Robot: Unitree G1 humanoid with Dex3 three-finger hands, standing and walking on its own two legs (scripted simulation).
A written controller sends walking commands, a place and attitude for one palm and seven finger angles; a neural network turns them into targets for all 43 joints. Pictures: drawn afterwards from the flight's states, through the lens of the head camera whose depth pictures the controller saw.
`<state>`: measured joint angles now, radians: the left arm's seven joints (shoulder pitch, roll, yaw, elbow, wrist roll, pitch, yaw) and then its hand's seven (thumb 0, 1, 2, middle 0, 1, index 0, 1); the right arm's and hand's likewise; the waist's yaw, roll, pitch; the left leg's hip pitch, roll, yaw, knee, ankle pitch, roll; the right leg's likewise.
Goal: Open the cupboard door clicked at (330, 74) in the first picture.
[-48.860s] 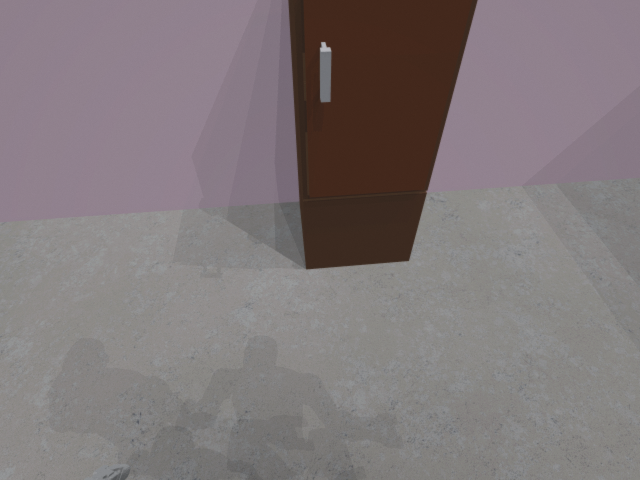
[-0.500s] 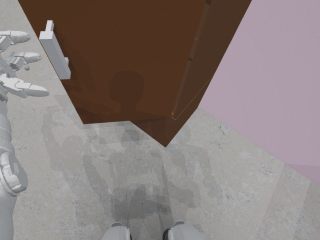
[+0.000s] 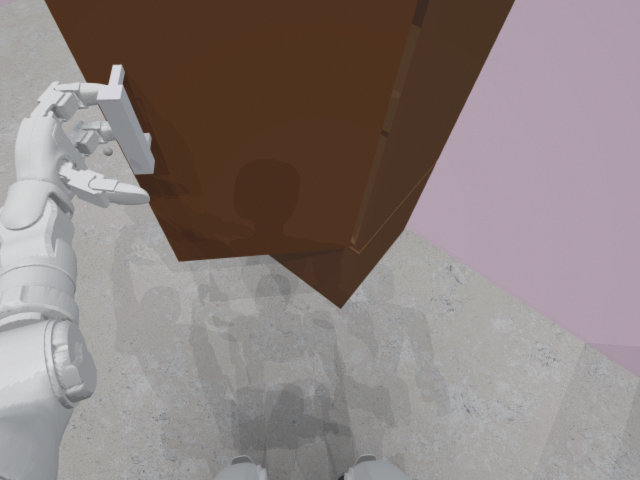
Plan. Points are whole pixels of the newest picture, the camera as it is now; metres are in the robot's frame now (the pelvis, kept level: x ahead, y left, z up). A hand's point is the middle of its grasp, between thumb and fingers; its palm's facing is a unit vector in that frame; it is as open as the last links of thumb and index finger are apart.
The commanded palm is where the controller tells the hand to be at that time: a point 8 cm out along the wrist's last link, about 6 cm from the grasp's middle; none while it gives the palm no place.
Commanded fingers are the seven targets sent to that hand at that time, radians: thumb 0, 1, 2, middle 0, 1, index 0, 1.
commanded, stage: slide the fingers in behind the handle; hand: left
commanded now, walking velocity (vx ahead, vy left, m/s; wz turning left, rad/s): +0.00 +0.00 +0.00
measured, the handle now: (131, 121) +0.54 +0.22 +0.10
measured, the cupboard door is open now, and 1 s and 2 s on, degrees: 45 46 46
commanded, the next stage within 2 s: close the thumb around the handle in 0.98 s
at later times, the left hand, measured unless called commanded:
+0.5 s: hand (147, 148) +0.49 +0.19 +0.10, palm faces +0.06 -1.00 +0.00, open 14.0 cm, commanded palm +0.46 +0.23 +0.10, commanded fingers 0.00 -0.50 0.30 -0.30 -1.20 -0.30 -1.20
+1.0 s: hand (148, 150) +0.49 +0.19 +0.10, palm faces +0.07 -1.00 +0.00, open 14.1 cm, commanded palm +0.46 +0.23 +0.10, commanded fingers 0.00 -0.50 0.30 -0.30 -1.20 -0.30 -1.20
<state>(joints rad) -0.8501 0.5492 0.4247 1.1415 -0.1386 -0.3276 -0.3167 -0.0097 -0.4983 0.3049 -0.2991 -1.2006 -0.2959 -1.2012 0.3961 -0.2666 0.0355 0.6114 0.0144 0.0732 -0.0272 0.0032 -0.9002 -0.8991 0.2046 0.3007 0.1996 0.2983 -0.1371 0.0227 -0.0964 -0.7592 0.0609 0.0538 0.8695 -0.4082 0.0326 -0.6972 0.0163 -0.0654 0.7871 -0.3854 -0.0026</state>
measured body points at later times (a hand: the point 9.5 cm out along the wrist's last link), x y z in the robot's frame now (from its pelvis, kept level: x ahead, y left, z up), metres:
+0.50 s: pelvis +0.00 -0.01 +0.00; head +0.10 +0.00 +0.44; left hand +0.48 +0.24 +0.10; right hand +0.00 -0.28 -0.11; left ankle +0.00 +0.09 -0.70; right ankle -0.01 -0.12 -0.70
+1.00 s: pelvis +0.00 -0.01 +0.00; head +0.10 -0.01 +0.44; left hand +0.48 +0.24 +0.11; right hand +0.02 -0.28 -0.11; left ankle +0.00 +0.09 -0.70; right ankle -0.01 -0.12 -0.70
